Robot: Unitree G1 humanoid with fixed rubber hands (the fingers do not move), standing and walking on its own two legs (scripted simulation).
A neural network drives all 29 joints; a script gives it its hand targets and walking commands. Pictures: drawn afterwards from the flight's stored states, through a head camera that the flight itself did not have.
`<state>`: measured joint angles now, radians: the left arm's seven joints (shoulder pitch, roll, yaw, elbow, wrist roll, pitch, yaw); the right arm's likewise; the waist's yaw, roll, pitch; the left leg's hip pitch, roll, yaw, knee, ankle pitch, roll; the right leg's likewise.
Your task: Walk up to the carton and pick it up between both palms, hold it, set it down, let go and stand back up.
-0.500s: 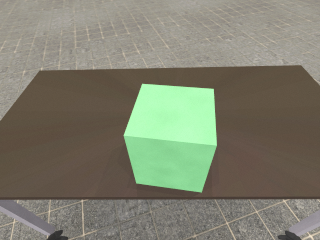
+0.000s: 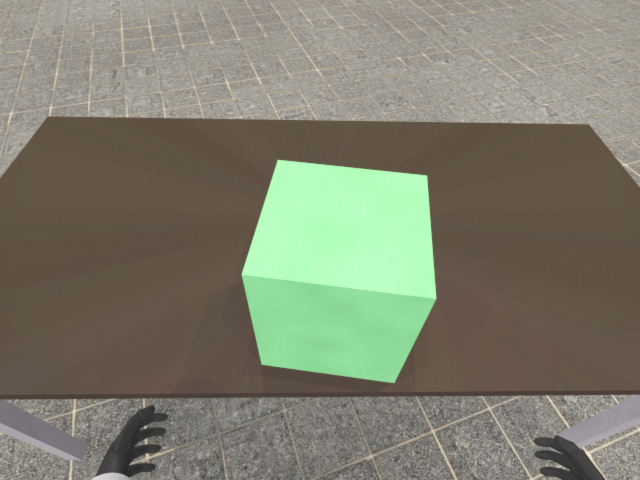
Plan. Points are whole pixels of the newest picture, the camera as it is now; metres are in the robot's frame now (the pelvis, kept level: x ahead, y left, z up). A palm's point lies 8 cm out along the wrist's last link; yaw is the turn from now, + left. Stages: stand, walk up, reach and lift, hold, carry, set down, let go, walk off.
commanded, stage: reach and lift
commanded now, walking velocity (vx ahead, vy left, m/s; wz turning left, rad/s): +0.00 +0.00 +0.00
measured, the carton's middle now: (338, 276) +0.41 +0.00 +0.00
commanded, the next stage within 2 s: none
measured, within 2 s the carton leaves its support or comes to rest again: neither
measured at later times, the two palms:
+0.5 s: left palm (125, 441) +0.19 +0.25 -0.03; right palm out of the picture +0.12 -0.22 -0.02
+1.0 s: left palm (172, 434) +0.19 +0.19 +0.00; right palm out of the picture +0.15 -0.22 -0.01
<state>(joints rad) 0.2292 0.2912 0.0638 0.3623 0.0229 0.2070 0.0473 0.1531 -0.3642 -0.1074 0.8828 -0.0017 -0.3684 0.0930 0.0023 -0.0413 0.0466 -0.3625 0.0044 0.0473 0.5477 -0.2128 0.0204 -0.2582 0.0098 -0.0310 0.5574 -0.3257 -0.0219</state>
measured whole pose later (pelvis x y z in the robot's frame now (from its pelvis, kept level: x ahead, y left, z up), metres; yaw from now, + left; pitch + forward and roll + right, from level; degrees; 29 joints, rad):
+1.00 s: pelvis +0.00 +0.01 +0.01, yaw -7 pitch +2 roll +0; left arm 0.38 0.22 -0.12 0.25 -0.13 -0.36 0.11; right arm 0.31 -0.20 0.01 0.47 0.17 -0.46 0.09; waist 0.02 -0.03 0.00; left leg -0.29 0.01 0.11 0.43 -0.18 0.03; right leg -0.23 -0.01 -0.03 0.44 -0.25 0.00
